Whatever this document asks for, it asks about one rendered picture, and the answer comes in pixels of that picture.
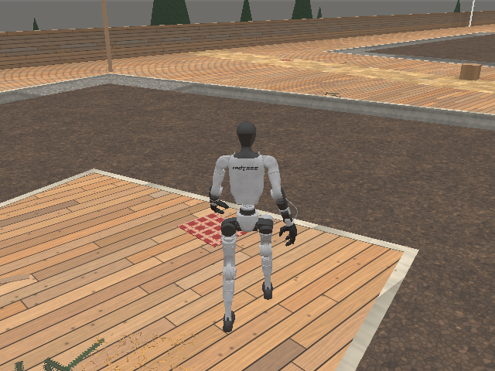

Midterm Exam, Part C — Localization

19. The robot left upper arm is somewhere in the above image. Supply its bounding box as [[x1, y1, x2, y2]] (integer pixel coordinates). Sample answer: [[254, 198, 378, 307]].
[[210, 155, 231, 196]]

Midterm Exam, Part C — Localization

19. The robot right hand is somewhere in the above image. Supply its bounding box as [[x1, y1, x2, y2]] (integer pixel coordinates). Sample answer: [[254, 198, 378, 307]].
[[279, 223, 297, 246]]

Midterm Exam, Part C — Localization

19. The right robot forearm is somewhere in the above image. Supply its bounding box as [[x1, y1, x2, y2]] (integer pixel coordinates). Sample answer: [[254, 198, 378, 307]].
[[276, 187, 294, 226]]

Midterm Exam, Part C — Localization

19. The robot head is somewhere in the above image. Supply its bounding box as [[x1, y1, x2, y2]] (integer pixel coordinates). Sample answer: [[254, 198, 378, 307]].
[[234, 121, 259, 158]]

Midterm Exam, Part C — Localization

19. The robot left hand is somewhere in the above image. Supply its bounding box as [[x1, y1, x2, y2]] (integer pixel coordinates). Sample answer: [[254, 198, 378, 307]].
[[210, 200, 229, 214]]

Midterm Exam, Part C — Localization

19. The humanoid robot torso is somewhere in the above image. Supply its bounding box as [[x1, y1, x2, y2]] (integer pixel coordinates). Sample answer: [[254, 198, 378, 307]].
[[228, 152, 265, 232]]

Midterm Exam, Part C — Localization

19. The robot right upper arm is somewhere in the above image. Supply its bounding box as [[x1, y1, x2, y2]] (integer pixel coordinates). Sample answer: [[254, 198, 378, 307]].
[[262, 155, 283, 199]]

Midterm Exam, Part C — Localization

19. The left robot forearm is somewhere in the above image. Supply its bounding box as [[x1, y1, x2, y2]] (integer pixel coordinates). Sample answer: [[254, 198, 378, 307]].
[[209, 186, 220, 206]]

